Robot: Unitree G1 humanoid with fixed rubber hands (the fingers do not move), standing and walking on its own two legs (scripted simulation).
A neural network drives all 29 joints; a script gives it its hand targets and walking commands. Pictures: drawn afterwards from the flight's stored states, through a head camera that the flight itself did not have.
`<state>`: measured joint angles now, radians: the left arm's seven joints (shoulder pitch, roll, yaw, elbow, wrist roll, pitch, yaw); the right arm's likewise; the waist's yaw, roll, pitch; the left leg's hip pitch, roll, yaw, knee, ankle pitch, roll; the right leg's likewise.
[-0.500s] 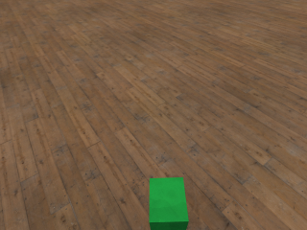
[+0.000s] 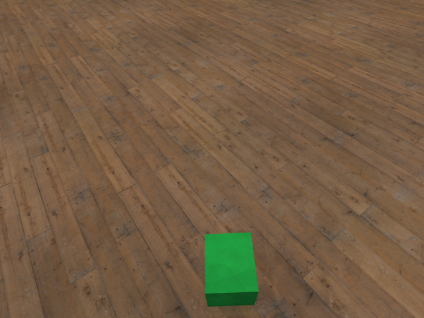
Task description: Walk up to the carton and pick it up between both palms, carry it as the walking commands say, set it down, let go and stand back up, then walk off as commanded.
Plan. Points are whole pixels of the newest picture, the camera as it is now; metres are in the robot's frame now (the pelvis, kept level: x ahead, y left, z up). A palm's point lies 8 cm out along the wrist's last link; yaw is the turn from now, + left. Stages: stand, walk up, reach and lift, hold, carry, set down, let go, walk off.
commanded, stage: walk off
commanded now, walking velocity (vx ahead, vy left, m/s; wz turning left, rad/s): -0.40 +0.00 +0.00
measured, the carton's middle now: (229, 269) +0.46 -0.02 -0.68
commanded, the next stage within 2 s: stand in 0.20 s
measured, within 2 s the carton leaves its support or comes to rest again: neither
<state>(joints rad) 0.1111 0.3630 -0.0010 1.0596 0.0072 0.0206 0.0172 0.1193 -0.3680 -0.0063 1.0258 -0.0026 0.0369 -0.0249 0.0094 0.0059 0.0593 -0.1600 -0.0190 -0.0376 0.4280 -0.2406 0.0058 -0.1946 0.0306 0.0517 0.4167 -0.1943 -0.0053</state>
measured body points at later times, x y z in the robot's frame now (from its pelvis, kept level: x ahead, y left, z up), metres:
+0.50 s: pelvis -0.13 +0.06 +0.00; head -0.11 +0.08 +0.45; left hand -0.07 +0.34 -0.16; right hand -0.07 -0.22 -0.12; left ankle -0.05 +0.13 -0.74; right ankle -0.23 -0.09 -0.67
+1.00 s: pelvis -0.20 +0.05 +0.00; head -0.20 +0.05 +0.45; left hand -0.17 +0.28 -0.16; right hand -0.23 -0.19 -0.16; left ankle -0.17 +0.17 -0.74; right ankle -0.25 -0.06 -0.74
